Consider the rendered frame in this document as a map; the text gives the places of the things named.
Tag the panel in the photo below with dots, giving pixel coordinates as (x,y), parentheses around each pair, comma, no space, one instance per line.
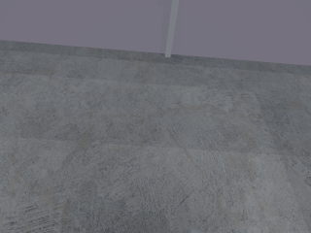
(171,27)

